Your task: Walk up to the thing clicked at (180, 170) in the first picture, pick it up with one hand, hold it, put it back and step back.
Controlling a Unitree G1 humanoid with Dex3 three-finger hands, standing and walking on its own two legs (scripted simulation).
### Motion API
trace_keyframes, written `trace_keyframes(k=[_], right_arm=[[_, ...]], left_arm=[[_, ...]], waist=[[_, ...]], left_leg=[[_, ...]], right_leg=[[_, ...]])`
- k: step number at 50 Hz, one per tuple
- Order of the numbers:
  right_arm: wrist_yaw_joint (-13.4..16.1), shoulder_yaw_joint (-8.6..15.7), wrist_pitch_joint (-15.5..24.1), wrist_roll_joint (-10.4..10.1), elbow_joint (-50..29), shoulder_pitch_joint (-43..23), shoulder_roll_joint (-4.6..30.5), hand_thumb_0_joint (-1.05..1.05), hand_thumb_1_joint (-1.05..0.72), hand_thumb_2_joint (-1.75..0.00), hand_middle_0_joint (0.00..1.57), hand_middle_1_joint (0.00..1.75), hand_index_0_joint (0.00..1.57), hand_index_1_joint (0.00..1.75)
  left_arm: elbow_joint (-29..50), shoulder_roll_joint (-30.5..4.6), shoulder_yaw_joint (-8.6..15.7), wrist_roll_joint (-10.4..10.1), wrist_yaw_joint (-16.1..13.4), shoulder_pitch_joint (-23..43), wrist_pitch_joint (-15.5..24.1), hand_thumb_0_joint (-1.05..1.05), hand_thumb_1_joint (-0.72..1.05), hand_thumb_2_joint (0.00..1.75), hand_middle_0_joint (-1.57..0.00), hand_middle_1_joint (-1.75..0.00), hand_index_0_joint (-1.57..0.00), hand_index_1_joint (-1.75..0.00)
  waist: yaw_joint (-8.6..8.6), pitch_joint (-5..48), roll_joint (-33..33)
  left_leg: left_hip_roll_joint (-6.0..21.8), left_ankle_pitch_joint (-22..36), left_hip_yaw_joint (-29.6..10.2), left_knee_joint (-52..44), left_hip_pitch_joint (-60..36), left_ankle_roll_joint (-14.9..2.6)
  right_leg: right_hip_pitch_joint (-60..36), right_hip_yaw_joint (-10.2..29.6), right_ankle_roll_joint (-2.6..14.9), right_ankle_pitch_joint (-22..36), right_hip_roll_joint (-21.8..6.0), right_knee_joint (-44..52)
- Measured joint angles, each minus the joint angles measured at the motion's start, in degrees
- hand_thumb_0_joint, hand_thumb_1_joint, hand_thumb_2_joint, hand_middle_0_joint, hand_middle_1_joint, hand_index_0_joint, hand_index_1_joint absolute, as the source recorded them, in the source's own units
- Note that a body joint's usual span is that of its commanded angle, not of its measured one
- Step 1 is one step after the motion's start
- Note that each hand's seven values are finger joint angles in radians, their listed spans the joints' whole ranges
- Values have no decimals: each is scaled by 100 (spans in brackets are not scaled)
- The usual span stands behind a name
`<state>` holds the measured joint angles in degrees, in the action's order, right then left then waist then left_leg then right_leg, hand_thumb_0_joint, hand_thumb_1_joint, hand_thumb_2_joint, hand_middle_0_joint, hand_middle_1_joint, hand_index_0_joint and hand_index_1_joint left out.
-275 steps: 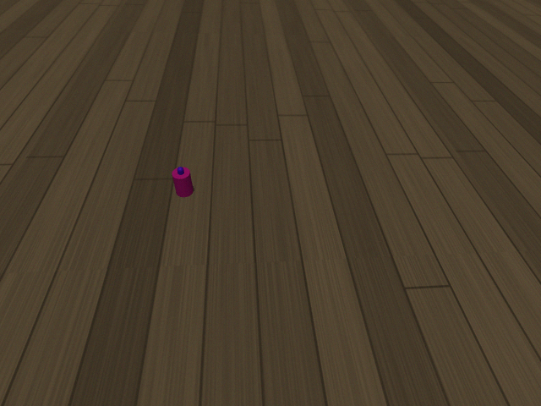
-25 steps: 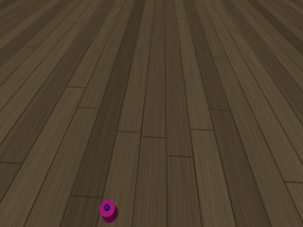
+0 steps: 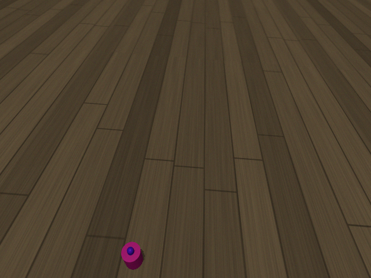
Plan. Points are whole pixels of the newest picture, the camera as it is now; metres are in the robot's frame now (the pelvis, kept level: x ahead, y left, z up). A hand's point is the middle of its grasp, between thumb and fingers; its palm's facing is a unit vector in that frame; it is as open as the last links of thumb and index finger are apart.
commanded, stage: stand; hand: left
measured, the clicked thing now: (132, 254) +0.38 +0.21 -0.70
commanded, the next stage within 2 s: go down in 1.80 s
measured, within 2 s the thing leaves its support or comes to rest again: neither
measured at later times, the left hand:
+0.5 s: hand out of the picture +0.07 +0.25 -0.16, palm faces -0.01 -0.94 -0.35, open 7.4 cm
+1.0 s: hand out of the picture +0.08 +0.25 -0.16, palm faces -0.01 -0.94 -0.35, open 7.4 cm
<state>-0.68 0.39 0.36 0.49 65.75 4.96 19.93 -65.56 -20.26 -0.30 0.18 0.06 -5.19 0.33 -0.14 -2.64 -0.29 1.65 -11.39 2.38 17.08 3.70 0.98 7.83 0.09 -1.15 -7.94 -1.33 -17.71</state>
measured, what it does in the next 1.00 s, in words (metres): stands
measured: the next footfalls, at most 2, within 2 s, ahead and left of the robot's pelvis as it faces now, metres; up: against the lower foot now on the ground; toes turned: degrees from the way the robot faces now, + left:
none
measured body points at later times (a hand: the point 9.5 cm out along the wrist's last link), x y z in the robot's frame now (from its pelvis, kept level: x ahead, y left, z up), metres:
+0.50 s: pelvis +0.00 -0.01 +0.00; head +0.01 -0.01 +0.45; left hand +0.08 +0.30 -0.13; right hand +0.08 -0.31 -0.14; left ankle -0.02 +0.13 -0.75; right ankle +0.02 -0.13 -0.75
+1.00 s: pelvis +0.00 -0.01 +0.00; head +0.01 -0.01 +0.45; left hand +0.08 +0.29 -0.13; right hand +0.08 -0.31 -0.14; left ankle -0.02 +0.13 -0.75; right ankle +0.02 -0.13 -0.75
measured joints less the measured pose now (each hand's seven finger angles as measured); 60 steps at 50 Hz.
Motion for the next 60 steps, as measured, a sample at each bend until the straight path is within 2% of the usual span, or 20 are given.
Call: trace_keyframes(k=[60], right_arm=[[24,-42,6,10,-76,200,35,0,-91,-90,21,30,20,30]], left_arm=[[33,9,-1,-2,16,-91,-9,0,91,90,-21,-30,-20,-30]], waist=[[27,23,66]], left_leg=[[83,-10,-91,-4,-4,101]], right_leg=[[14,-95,103,-93,74,-95]])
